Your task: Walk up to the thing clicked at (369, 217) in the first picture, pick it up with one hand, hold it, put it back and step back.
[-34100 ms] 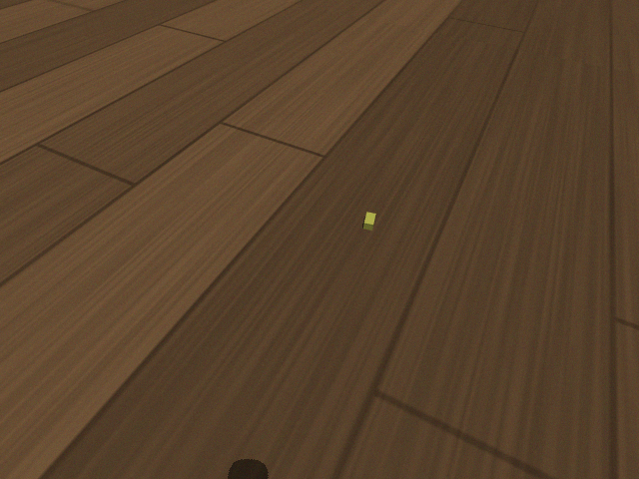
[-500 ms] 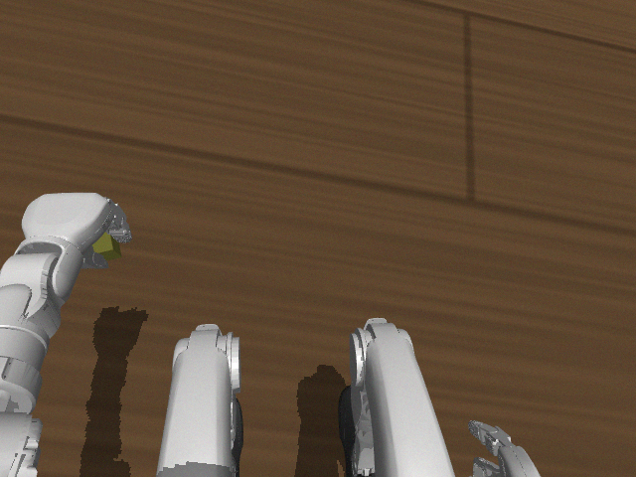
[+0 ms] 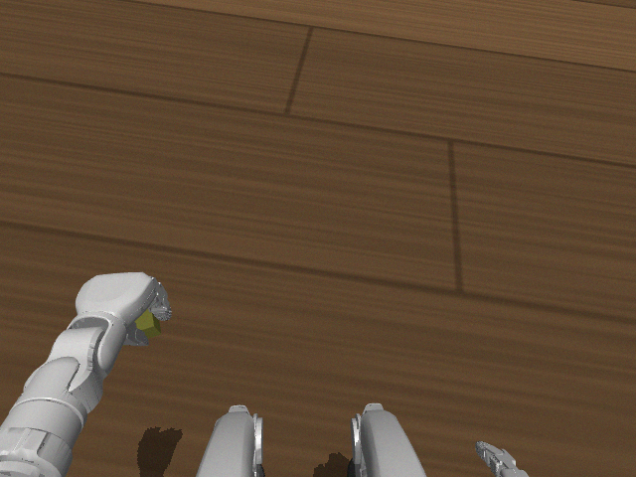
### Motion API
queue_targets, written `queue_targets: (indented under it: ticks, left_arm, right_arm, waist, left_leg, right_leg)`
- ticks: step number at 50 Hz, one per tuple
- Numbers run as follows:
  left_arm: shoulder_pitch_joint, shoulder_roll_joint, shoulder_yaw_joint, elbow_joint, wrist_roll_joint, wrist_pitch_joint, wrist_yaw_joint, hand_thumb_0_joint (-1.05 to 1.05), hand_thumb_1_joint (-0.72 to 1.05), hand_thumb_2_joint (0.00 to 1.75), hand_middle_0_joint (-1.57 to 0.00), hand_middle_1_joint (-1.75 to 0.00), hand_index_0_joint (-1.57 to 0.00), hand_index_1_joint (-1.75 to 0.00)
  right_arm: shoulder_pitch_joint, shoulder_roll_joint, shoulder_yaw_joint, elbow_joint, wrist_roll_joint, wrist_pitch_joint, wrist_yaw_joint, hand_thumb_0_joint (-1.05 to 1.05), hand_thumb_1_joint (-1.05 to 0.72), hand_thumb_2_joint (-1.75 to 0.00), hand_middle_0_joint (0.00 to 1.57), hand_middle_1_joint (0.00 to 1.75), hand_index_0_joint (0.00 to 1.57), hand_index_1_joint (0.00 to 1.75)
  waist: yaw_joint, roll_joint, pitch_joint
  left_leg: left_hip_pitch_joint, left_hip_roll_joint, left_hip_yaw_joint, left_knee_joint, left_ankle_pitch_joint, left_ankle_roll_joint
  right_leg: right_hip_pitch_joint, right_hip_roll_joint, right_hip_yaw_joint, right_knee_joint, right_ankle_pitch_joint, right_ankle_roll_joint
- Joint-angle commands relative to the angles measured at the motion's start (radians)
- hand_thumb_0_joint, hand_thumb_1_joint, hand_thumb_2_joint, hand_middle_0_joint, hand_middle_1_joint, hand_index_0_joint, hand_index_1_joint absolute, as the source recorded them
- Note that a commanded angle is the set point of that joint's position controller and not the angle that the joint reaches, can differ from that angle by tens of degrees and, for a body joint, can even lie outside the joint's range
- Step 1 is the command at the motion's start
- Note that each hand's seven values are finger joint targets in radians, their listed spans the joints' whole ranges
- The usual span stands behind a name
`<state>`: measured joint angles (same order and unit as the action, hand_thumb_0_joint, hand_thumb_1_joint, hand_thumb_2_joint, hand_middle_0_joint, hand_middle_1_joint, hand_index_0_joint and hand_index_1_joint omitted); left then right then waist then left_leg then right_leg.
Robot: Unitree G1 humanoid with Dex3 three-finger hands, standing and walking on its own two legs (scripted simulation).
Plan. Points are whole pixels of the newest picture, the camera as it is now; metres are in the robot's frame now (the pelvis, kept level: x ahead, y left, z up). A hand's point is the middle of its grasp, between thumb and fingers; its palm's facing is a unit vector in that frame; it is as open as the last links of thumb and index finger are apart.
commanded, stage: lift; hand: left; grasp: from above
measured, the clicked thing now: (129, 325) +0.36 +0.26 -0.11
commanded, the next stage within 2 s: hold in 0.52 s
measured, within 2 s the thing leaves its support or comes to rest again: neither
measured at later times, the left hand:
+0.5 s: hand (127, 285) +0.36 +0.22 +0.02, palm faces -0.45 -0.07 -0.89, open 5.5 cm
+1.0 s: hand (124, 251) +0.38 +0.21 +0.08, palm faces -0.45 -0.05 -0.89, open 5.4 cm
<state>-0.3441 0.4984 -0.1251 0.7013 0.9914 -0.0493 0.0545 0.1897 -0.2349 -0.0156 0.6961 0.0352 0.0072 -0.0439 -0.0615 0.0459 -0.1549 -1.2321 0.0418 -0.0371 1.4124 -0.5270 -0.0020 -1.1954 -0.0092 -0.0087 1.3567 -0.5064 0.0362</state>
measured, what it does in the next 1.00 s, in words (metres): rises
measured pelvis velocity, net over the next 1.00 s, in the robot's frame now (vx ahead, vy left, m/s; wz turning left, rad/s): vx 0.07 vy -0.01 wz -0.01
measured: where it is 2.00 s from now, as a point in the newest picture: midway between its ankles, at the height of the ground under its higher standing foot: outside the picture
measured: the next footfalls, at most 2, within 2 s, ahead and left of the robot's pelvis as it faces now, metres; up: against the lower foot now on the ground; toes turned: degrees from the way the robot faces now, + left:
none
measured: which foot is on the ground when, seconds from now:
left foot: down 0.00-1.00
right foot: down 0.00-1.00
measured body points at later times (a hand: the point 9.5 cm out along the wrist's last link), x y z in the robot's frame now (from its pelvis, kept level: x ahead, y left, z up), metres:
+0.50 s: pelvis +0.04 -0.01 +0.10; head +0.09 -0.01 +0.54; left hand +0.38 +0.22 +0.08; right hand +0.13 -0.27 -0.03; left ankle +0.07 +0.12 -0.59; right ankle +0.08 -0.15 -0.59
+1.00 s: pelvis +0.07 -0.01 +0.13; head +0.09 -0.02 +0.58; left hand +0.40 +0.21 +0.13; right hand +0.18 -0.28 +0.01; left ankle +0.07 +0.12 -0.59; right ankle +0.08 -0.15 -0.59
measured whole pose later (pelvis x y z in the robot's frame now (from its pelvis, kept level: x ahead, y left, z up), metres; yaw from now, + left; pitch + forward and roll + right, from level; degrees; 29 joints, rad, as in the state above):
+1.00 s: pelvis +0.07 -0.01 +0.13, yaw +0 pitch +6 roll +0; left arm -0.32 0.40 -0.20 0.78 1.00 -0.03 0.05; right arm 0.23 -0.25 -0.05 0.72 0.05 0.03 -0.05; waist -0.02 0.04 -0.06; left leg -0.45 0.04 0.03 0.67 -0.33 -0.02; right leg -0.45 -0.02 0.03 0.66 -0.32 0.02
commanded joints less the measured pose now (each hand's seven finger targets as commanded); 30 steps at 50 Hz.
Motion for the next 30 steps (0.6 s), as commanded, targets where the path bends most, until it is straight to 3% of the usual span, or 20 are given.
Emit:
queue_targets:
  ticks: [1,10,13,15,17,19,26,28,30]
  left_arm:
    - [-0.291,0.184,0.081,-0.15,-0.001,0.001,0.062,0.0,0.8,0.13,-1.15,-0.17,-1.18,-0.14]
    - [-0.32,0.134,0.033,-0.064,0.015,0.026,0.111,0.0,0.83,0.2,-1.21,-0.15,-1.22,-0.14]
    - [-0.31,0.152,0.049,-0.051,0.017,0.036,0.12,0.0,0.81,0.22,-1.2,-0.15,-1.2,-0.14]
    - [-0.333,0.13,0.03,-0.052,0.006,0.038,0.119,0.0,0.84,0.22,-1.22,-0.15,-1.23,-0.14]
    - [-0.292,0.138,0.04,-0.027,0.009,0.04,0.118,0.0,0.81,0.21,-1.2,-0.12,-1.21,-0.12]
    - [-0.292,0.106,0.018,-0.038,0.003,0.04,0.113,0.0,0.8,0.2,-1.2,-0.12,-1.2,-0.12]
    - [-0.303,0.104,0.015,-0.029,-0.002,0.045,0.106,0.0,0.81,0.21,-1.22,-0.08,-1.22,-0.09]
    - [-0.312,0.117,0.023,-0.054,0.0,0.04,0.101,0.0,0.83,0.23,-1.23,-0.09,-1.22,-0.1]
    - [-0.296,0.106,0.015,-0.046,0.006,0.036,0.094,0.0,0.82,0.21,-1.22,-0.1,-1.22,-0.1]
  right_arm:
    - [0.032,-0.156,-0.056,-0.073,0.002,-0.046,-0.018,0.0,-0.9,-0.9,0.2,0.3,0.2,0.3]
    - [0.06,-0.153,-0.064,-0.049,0.001,-0.058,-0.019,0.0,-0.9,-0.9,0.2,0.3,0.2,0.3]
    - [0.066,-0.152,-0.065,-0.047,0.0,-0.057,-0.017,0.0,-0.9,-0.9,0.2,0.3,0.2,0.3]
    - [0.062,-0.146,-0.063,-0.052,0.0,-0.056,-0.016,0.0,-0.9,-0.9,0.2,0.3,0.2,0.3]
    - [0.064,-0.15,-0.065,-0.049,0.003,-0.056,-0.015,0.0,-0.9,-0.9,0.2,0.3,0.2,0.3]
    - [0.062,-0.146,-0.066,-0.052,0.003,-0.054,-0.014,0.0,-0.9,-0.9,0.2,0.3,0.2,0.3]
    - [0.075,-0.152,-0.073,-0.045,0.004,-0.045,-0.012,0.0,-0.9,-0.9,0.2,0.3,0.2,0.3]
    - [0.066,-0.153,-0.077,-0.052,0.006,-0.043,-0.011,0.0,-0.9,-0.9,0.2,0.3,0.2,0.3]
    - [0.062,-0.15,-0.076,-0.05,0.008,-0.04,-0.013,0.0,-0.89,-0.9,0.2,0.3,0.2,0.3]
  waist:
    - [-0.014,0.045,-0.321]
    - [-0.004,0.039,-0.274]
    - [0.012,0.026,-0.271]
    - [0.002,0.032,-0.253]
    - [0.013,0.026,-0.229]
    - [0.011,0.015,-0.238]
    - [0.003,-0.03,-0.21]
    - [0.019,0.004,-0.236]
    - [0.016,0.0,-0.218]
  left_leg:
    - [0.371,-0.028,-0.021,-0.348,0.001,0.006]
    - [0.566,-0.031,0.005,-0.507,0.14,-0.002]
    - [0.607,-0.038,0.018,-0.545,0.186,-0.001]
    - [0.633,-0.04,0.021,-0.577,0.197,-0.001]
    - [0.658,-0.04,0.022,-0.607,0.2,-0.003]
    - [0.699,-0.04,0.022,-0.625,0.25,-0.004]
    - [0.77,-0.046,0.038,-0.686,0.319,0.002]
    - [0.819,-0.046,0.04,-0.709,0.351,-0.003]
    - [0.84,-0.044,0.039,-0.729,0.365,-0.005]
  right_leg:
    - [0.258,0.041,-0.002,-0.303,0.008,-0.054]
    - [0.429,0.043,0.0,-0.46,0.132,-0.052]
    - [0.506,0.043,0.002,-0.508,0.167,-0.05]
    - [0.533,0.042,0.004,-0.541,0.181,-0.048]
    - [0.552,0.041,0.003,-0.564,0.179,-0.047]
    - [0.584,0.042,0.005,-0.586,0.224,-0.048]
    - [0.681,0.035,0.017,-0.669,0.296,-0.039]
    - [0.706,0.035,0.014,-0.68,0.317,-0.043]
    - [0.712,0.039,0.011,-0.693,0.325,-0.044]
